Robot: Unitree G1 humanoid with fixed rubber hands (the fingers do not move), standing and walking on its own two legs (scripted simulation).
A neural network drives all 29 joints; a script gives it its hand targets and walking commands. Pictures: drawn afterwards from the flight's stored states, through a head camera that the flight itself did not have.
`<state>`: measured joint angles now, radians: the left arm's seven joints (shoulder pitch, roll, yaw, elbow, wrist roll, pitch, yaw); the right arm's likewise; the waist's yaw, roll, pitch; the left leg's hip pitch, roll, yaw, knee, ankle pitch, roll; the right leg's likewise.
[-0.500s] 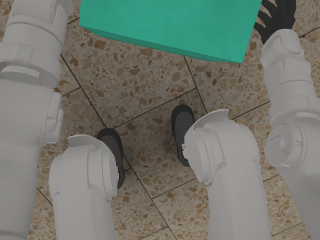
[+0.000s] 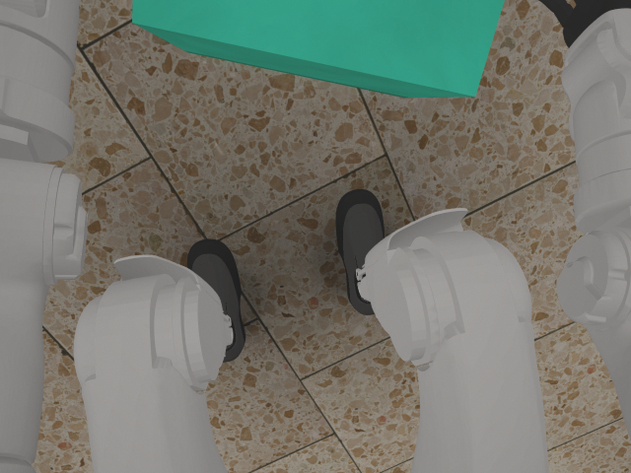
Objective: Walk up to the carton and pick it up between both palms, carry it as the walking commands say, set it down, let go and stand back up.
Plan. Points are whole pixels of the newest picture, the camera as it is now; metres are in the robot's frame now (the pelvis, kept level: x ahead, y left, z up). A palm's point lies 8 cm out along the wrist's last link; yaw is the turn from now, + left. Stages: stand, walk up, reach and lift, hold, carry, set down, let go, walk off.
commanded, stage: set down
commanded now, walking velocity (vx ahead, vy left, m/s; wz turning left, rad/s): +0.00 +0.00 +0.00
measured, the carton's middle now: out of the picture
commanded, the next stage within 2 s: let go in 1.24 s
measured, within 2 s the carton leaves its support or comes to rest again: neither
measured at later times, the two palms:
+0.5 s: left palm out of the picture +0.63 +0.09 -0.04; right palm out of the picture +0.47 -0.33 -0.05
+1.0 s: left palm out of the picture +0.63 +0.09 +0.09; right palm out of the picture +0.47 -0.35 +0.08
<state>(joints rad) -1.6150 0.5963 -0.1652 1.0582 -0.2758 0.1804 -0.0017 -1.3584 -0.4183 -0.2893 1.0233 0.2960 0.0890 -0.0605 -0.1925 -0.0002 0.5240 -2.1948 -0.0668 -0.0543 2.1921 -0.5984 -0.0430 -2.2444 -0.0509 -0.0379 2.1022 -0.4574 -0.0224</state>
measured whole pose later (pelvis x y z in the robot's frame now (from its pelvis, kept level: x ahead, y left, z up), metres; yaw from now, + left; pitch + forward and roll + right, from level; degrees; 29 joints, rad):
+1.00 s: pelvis +0.01 +0.00 +0.19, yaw -1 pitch +29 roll +1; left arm -1.50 0.60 0.07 0.78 -0.15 0.43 -0.04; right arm -1.20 -0.43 -0.32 0.50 0.25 0.44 -0.06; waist -0.22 0.03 0.52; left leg -1.55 -0.02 -0.01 1.55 -0.51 -0.01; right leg -1.61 -0.01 0.01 1.49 -0.38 0.01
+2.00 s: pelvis +0.12 -0.01 +0.36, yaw +1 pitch +18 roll +0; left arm -0.25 0.23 0.11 0.60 0.01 0.16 0.07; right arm -0.03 -0.29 -0.06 0.48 0.11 0.16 0.15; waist -0.13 -0.03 -0.06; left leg -0.70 0.00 -0.08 0.77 -0.38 -0.03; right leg -0.74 0.01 -0.06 0.74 -0.31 -0.02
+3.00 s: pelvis +0.16 -0.01 +0.39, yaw -5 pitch +3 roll -1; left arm 0.41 0.24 0.04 0.66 0.05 -0.03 -0.01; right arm 0.33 -0.31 -0.03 0.62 -0.07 -0.03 -0.01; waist 0.01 0.08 -0.09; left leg -0.24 0.06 0.02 0.57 -0.37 -0.02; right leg -0.33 0.07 0.04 0.55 -0.28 -0.01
